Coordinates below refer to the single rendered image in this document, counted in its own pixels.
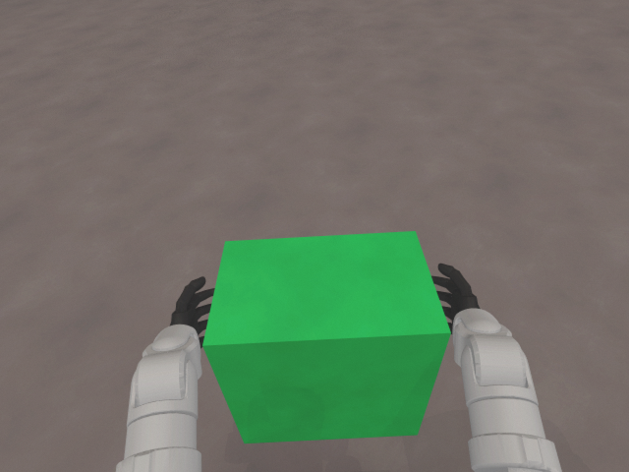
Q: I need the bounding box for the robot right forearm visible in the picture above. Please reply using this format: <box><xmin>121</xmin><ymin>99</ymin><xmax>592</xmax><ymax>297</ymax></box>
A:
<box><xmin>452</xmin><ymin>308</ymin><xmax>562</xmax><ymax>472</ymax></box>

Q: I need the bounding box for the robot left hand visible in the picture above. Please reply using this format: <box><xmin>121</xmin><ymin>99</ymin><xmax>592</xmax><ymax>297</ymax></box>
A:
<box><xmin>170</xmin><ymin>276</ymin><xmax>215</xmax><ymax>348</ymax></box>

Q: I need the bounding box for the robot right hand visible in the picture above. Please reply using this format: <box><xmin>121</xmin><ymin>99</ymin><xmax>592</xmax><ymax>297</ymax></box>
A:
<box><xmin>431</xmin><ymin>264</ymin><xmax>480</xmax><ymax>334</ymax></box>

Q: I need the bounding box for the carton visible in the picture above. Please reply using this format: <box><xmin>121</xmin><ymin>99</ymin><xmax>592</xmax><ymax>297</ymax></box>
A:
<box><xmin>202</xmin><ymin>231</ymin><xmax>451</xmax><ymax>443</ymax></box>

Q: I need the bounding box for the robot left forearm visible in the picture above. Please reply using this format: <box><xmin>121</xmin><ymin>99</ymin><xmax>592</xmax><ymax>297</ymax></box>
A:
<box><xmin>116</xmin><ymin>324</ymin><xmax>202</xmax><ymax>472</ymax></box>

